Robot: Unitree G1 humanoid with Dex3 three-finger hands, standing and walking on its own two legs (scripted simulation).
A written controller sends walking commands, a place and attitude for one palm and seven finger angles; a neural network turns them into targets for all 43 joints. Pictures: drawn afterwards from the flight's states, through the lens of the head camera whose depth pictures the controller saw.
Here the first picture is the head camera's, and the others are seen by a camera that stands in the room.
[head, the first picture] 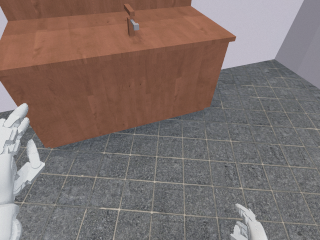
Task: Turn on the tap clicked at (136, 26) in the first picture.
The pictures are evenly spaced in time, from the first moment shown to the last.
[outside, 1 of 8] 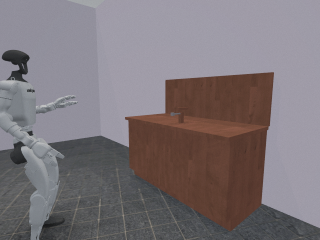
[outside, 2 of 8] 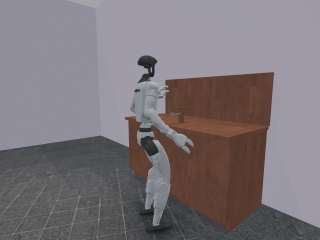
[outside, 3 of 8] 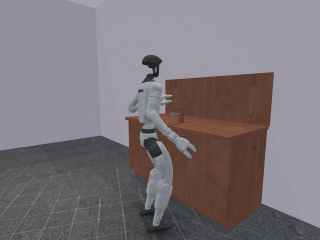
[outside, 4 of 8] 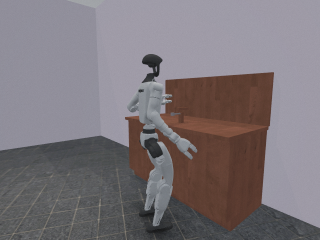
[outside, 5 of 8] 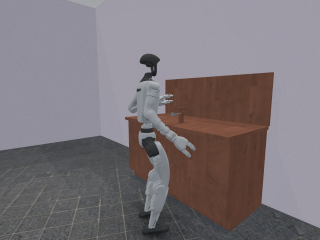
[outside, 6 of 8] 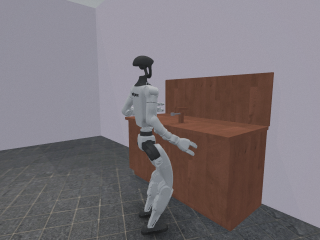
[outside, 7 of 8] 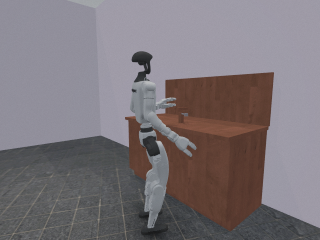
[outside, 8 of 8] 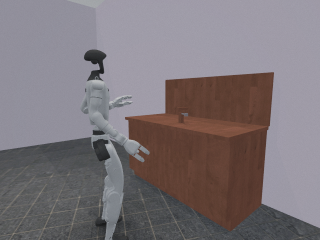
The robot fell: no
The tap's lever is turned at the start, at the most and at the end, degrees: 0 67 67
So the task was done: yes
